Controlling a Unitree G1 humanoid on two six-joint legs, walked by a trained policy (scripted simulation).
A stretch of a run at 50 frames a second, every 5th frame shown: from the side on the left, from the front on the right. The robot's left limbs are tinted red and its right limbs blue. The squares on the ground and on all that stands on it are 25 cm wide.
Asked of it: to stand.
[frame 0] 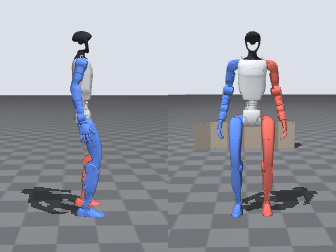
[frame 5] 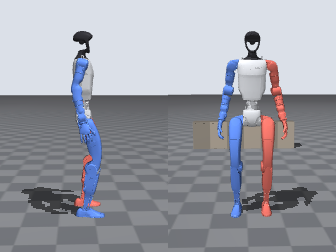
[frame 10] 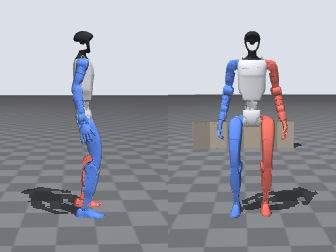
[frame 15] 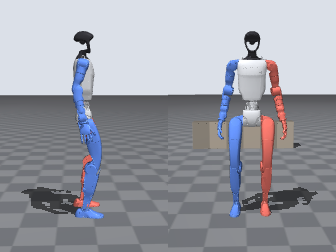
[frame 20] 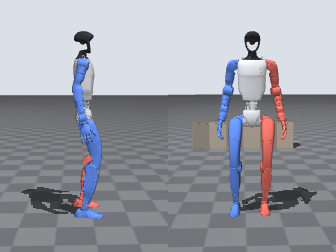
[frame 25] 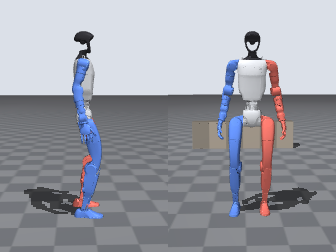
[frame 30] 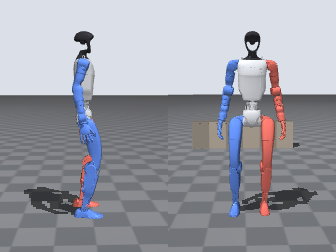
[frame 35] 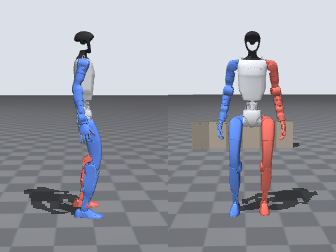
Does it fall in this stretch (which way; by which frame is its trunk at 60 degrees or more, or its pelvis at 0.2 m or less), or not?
no
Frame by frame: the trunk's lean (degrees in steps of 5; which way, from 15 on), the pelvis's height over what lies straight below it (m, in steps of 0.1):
0: 0, 0.8
5: 0, 0.8
10: 0, 0.8
15: 0, 0.8
20: 0, 0.8
25: 0, 0.8
30: 0, 0.8
35: 0, 0.8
